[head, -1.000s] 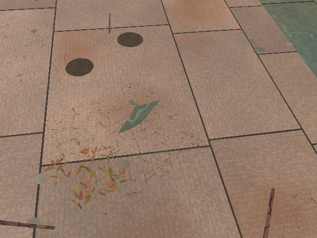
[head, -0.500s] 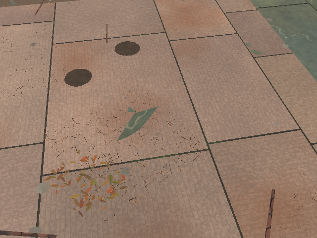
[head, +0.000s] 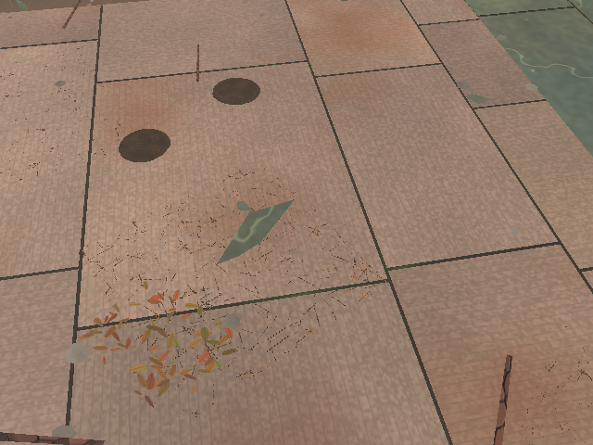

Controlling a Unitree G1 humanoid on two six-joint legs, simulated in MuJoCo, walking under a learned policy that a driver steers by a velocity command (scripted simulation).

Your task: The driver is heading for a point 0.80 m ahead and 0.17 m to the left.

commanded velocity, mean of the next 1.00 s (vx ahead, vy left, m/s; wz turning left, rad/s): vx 0.19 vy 0.00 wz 0.00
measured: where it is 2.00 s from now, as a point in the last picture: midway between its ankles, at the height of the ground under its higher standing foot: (259, 341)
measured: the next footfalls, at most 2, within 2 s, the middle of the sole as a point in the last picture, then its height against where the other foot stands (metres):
right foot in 1.06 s outside the picture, level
left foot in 1.62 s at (230, 384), level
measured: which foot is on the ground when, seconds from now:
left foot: down 0.00-1.00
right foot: down 0.00-0.66, up 0.68-1.00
